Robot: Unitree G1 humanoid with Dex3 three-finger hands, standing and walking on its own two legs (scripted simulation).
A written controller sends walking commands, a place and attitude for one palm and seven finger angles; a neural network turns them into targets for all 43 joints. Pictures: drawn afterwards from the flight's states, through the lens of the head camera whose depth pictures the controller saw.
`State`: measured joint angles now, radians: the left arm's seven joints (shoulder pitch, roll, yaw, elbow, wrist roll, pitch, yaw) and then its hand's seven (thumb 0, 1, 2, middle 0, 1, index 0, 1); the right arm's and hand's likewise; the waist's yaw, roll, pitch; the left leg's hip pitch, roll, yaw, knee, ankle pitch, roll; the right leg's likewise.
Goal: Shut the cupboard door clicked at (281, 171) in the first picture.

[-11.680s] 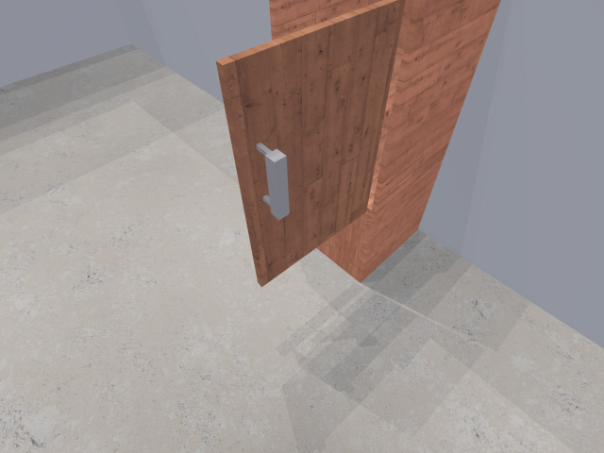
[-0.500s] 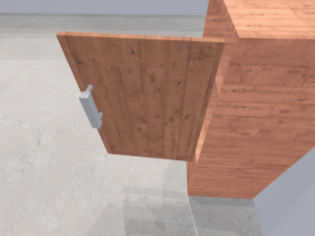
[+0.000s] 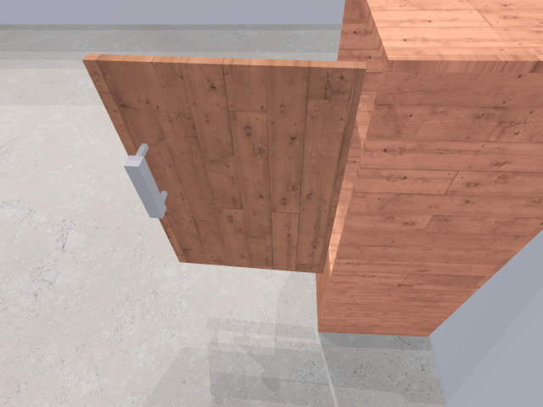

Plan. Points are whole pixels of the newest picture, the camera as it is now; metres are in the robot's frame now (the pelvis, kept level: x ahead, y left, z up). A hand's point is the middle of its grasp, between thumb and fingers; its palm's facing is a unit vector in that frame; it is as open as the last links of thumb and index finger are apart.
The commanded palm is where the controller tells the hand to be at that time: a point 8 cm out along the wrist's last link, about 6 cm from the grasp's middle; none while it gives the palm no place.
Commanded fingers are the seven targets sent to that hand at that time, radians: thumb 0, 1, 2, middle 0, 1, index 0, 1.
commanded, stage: shuffle to correct the standing spot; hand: left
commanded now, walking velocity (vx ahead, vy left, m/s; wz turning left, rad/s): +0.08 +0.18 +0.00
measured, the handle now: (151, 181) +0.49 +0.27 +0.02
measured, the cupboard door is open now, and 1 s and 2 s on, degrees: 87 87 87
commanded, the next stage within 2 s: come to a stop and stand still in 0.38 s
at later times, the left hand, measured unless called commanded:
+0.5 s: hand out of the picture +0.05 +0.23 -0.18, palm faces +0.04 -0.96 -0.27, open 7.4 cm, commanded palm none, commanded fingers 0.00 0.90 0.90 -0.20 -0.30 -0.20 -0.30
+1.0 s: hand out of the picture +0.09 +0.22 -0.17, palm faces +0.01 -0.97 -0.23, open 7.3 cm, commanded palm none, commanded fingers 0.00 0.90 0.90 -0.20 -0.30 -0.20 -0.30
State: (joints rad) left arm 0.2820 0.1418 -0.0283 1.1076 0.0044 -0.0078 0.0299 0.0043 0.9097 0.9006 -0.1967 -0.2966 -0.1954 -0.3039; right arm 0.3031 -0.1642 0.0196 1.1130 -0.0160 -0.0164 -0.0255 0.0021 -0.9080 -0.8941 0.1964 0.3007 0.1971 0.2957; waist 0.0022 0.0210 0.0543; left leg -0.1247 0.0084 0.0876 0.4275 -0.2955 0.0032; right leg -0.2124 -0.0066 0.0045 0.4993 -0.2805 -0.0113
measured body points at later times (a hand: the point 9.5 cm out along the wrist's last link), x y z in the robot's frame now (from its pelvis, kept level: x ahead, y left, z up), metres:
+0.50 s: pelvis +0.03 +0.04 -0.01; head +0.06 +0.03 +0.44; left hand +0.05 +0.28 -0.16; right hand +0.04 -0.19 -0.18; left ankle -0.04 +0.11 -0.74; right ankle -0.01 -0.11 -0.74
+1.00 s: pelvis +0.05 +0.04 +0.00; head +0.08 +0.02 +0.44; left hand +0.09 +0.27 -0.16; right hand +0.05 -0.18 -0.17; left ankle -0.03 +0.12 -0.74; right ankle +0.05 -0.08 -0.74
